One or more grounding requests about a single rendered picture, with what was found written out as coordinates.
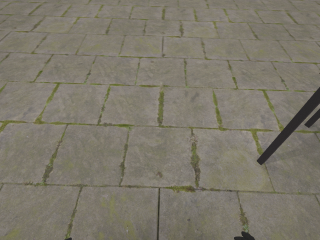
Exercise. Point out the table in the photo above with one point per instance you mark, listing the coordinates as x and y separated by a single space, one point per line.
304 112

